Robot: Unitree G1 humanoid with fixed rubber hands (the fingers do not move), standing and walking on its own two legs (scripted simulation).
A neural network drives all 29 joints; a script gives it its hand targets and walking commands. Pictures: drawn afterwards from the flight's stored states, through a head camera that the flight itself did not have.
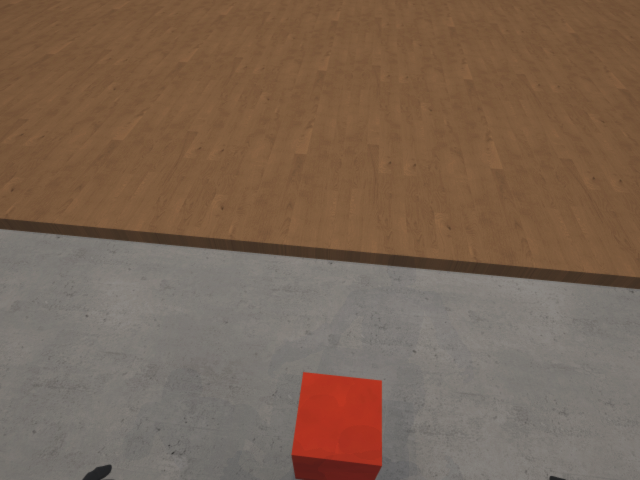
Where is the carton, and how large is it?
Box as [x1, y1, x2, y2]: [291, 372, 381, 479]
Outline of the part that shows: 303,372 291,454 295,477 302,479 374,479 381,466 381,381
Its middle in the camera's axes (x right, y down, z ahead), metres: +0.04 +0.53 +1.05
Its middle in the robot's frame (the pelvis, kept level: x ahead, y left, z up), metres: +0.38 -0.03 -0.66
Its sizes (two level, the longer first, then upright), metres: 0.210 0.200 0.250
